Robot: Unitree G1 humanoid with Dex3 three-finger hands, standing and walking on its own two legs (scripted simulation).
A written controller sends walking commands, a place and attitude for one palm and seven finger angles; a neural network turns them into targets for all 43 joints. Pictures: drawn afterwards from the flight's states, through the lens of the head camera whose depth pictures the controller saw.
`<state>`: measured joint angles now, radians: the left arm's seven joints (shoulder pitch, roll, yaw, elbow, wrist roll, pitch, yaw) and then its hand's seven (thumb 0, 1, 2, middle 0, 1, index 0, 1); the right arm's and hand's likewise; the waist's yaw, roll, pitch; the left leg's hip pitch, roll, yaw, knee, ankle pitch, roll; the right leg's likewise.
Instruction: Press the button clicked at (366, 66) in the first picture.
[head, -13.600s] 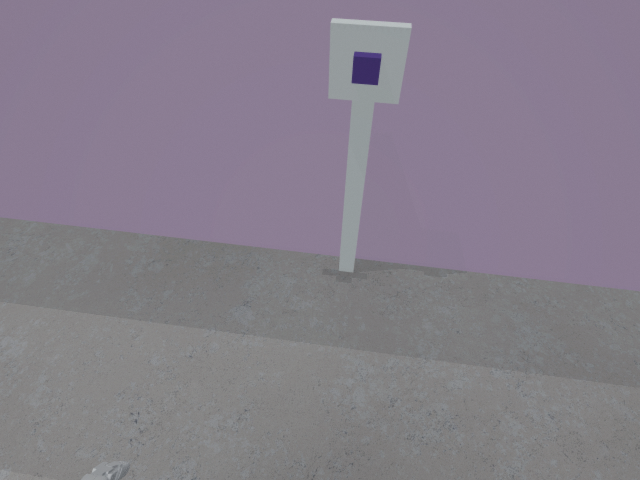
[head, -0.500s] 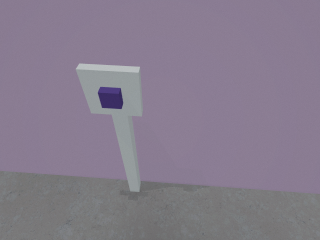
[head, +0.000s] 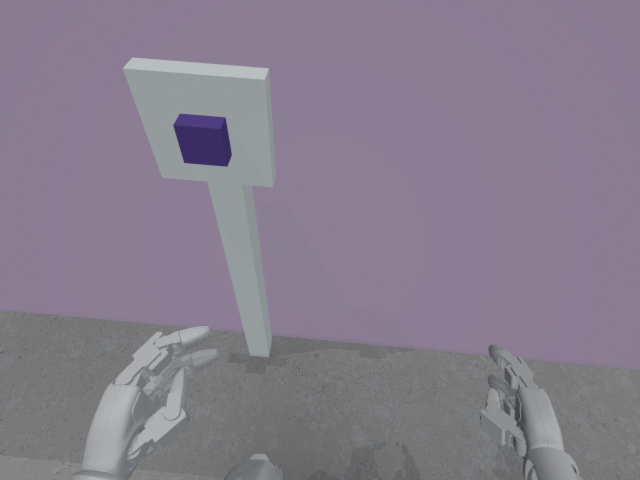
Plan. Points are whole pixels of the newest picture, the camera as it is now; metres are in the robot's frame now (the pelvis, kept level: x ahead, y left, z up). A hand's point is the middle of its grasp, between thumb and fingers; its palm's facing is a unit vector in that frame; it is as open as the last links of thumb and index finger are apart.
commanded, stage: raise the hand and make a fist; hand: left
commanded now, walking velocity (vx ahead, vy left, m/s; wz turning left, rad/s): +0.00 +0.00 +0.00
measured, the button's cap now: (205, 139) +0.53 +0.20 +0.14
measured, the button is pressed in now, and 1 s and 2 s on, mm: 0 0 0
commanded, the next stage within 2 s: aim a knuckle at the button in 1.64 s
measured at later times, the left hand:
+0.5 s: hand (143, 396) +0.20 +0.20 +0.07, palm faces -0.01 -1.00 -0.05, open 3.1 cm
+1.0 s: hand (94, 363) +0.21 +0.24 +0.10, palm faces -0.01 -1.00 -0.04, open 3.1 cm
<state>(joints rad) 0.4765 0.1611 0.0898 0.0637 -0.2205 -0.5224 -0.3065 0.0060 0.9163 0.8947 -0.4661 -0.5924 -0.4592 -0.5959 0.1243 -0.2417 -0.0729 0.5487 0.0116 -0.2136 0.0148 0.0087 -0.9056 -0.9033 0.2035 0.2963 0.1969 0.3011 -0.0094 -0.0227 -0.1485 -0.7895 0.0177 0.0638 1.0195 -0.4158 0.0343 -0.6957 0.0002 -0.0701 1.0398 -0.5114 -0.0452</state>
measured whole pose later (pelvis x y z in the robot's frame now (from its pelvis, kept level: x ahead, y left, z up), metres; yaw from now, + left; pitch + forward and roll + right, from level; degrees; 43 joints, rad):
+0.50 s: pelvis +0.00 +0.00 +0.01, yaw +0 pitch +10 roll -2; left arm 0.48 0.25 0.22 -0.04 -0.33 -0.35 -0.32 0.01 0.90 0.90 -1.15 -1.33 -1.14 -1.33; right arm 0.30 -0.22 -0.01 0.58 0.04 -0.17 -0.06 0.01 -0.90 -0.90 0.21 0.30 0.20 0.30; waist -0.03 0.04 -0.12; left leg -0.76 0.04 0.03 0.99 -0.40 0.02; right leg -0.65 0.03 -0.10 0.97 -0.50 -0.05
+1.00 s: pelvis +0.01 +0.04 +0.03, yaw +1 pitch +6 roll -3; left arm 0.40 0.28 0.18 -0.12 -0.29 -0.23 -0.28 0.01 0.90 0.90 -1.30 -1.50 -1.29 -1.50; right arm 0.22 -0.21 0.06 0.51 0.04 -0.20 -0.05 0.01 -0.90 -0.90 0.21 0.30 0.20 0.30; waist 0.00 0.03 -0.09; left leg -0.62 0.00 0.03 0.88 -0.37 0.07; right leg -0.47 0.00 -0.10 0.81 -0.44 0.00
